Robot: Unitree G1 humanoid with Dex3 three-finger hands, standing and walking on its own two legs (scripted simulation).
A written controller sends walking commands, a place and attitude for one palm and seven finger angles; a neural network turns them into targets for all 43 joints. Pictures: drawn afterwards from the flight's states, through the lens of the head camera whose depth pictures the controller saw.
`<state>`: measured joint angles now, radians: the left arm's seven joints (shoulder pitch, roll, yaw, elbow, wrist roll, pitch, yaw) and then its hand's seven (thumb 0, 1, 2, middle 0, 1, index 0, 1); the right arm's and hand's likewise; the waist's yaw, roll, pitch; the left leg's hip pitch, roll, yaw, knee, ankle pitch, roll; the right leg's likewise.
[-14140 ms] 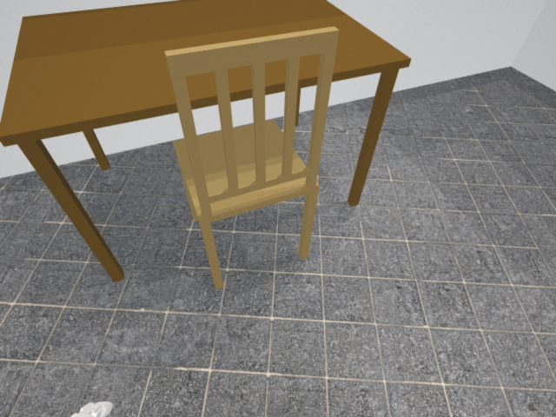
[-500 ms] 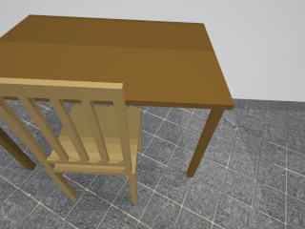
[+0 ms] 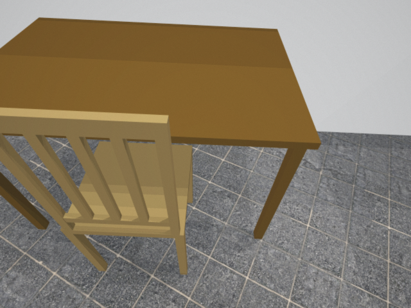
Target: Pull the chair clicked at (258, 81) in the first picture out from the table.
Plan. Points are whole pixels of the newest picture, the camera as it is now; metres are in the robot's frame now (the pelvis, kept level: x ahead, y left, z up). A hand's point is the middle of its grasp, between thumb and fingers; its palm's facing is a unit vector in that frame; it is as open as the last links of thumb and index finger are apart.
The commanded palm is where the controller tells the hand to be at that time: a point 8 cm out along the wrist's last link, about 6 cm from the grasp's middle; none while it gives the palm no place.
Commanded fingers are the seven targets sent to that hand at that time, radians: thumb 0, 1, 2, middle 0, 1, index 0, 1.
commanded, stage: look again from close up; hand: left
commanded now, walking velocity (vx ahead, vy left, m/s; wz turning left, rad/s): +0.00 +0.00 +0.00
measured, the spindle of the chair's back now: (100, 184) +0.40 +0.30 -0.06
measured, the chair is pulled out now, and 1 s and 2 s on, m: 0.00 0.00 0.00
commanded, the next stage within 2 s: raise the hand toward the chair's back in 0.42 s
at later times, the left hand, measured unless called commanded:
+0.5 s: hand out of the picture -0.01 +0.17 -0.18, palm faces +0.02 -0.98 -0.18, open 7.4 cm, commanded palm none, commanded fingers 0.00 0.90 0.90 -0.20 -0.30 -0.20 -0.30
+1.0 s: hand out of the picture +0.10 +0.16 -0.10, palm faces +0.12 -0.99 +0.01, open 9.7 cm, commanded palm +0.11 +0.23 -0.06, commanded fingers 0.00 0.32 0.65 -0.14 -0.21 -0.14 -0.21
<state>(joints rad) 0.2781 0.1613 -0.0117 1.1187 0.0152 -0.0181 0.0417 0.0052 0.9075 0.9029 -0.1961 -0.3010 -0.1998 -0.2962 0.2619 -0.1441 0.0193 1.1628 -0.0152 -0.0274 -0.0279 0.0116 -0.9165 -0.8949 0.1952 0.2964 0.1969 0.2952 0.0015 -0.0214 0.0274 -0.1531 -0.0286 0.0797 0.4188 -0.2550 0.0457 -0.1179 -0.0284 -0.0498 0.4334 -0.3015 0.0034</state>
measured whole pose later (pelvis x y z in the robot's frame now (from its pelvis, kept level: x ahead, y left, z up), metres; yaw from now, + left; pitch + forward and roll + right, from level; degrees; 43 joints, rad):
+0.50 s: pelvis +0.00 +0.00 +0.00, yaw +0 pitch -1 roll +0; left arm 0.29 0.15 -0.01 1.13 0.02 -0.02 0.04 0.01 0.91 0.90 -0.20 -0.30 -0.20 -0.30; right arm 0.27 -0.14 0.02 1.17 -0.01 -0.03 -0.03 0.01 -0.92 -0.89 0.19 0.30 0.20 0.30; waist 0.01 -0.02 0.03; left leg -0.15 -0.03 0.08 0.41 -0.25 0.05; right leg -0.11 -0.03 -0.05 0.43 -0.30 0.01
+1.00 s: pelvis -0.07 -0.04 -0.09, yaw +2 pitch +12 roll +0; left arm 0.44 0.19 0.16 0.22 -0.23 -0.48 -0.25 0.01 0.54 0.75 -0.17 -0.25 -0.17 -0.24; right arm 0.14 -0.28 -0.07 0.49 0.01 -0.21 -0.01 0.01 -0.91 -0.90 0.19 0.30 0.20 0.30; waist 0.01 -0.06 -0.13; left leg -0.88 0.03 0.02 1.14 -0.47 0.00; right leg -0.82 -0.01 -0.11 1.15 -0.54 -0.07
